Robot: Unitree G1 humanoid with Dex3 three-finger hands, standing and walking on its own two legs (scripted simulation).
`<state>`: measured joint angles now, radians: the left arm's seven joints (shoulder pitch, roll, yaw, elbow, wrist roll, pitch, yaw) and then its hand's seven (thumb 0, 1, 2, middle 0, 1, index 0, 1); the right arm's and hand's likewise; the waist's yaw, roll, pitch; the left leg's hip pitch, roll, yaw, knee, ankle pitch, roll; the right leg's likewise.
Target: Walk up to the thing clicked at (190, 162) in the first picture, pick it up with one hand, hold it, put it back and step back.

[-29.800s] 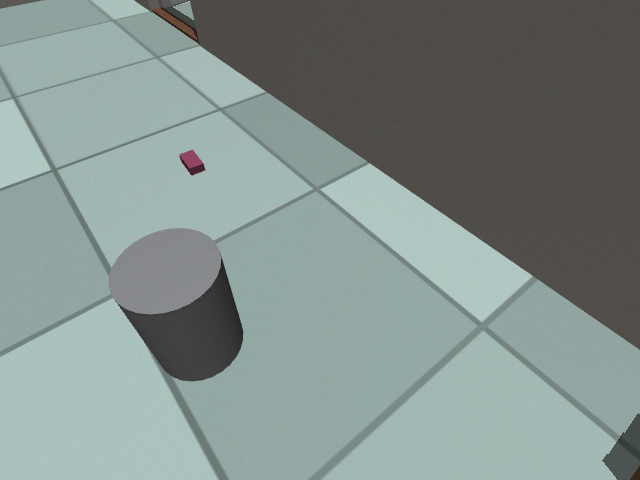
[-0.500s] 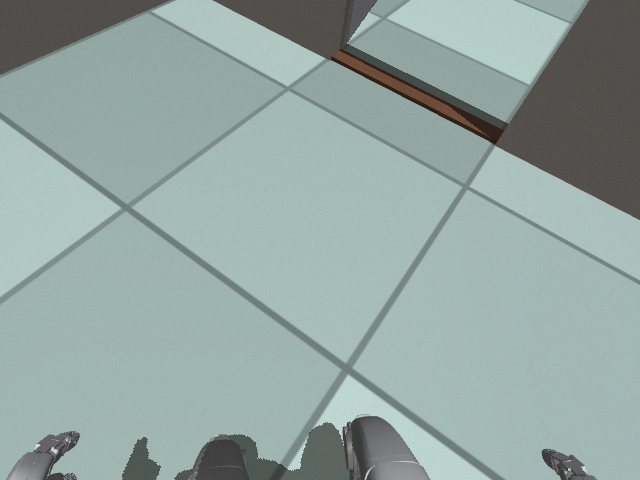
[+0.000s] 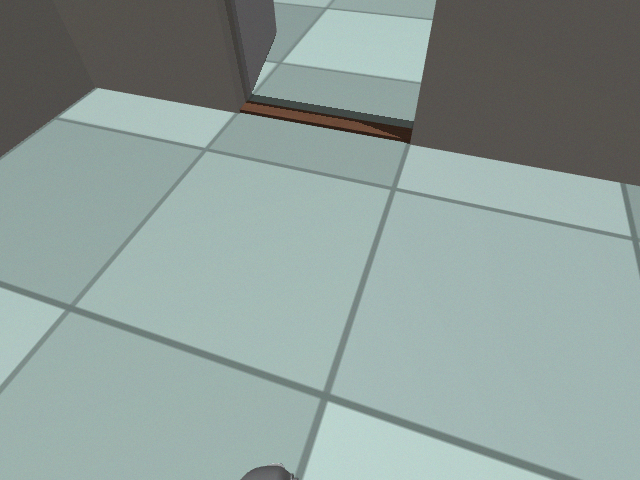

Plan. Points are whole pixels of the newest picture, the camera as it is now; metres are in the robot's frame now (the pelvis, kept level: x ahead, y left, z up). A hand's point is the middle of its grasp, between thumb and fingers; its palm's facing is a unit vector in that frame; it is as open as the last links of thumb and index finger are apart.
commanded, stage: walk up
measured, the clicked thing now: out of the picture +0.61 -1.46 -0.72
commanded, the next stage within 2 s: none
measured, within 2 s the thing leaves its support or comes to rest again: neither
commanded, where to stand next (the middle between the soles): +0.08 +0.00 m, yaw -7 degrees
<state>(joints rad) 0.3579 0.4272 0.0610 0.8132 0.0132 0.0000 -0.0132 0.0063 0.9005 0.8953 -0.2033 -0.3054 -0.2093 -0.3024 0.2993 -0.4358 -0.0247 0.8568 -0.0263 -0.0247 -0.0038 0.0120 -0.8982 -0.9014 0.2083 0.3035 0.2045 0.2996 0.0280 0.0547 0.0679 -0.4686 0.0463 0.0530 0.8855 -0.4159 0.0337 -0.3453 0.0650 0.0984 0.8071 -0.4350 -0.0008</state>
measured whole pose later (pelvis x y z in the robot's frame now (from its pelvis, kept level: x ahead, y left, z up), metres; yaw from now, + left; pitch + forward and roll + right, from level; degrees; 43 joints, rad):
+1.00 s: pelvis +0.05 +0.12 +0.03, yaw -51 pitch -2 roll -2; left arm 0.21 0.47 0.06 0.73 0.01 0.03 -0.01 0.01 0.90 0.90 -0.20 -0.30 -0.21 -0.30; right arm 0.20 -0.40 -0.06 0.80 -0.02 0.01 0.01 0.01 -0.90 -0.90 0.21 0.30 0.20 0.30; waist -0.04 -0.03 0.16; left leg -0.34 0.09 0.09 0.64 -0.27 0.02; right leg -0.56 0.09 0.17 1.15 -0.35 0.01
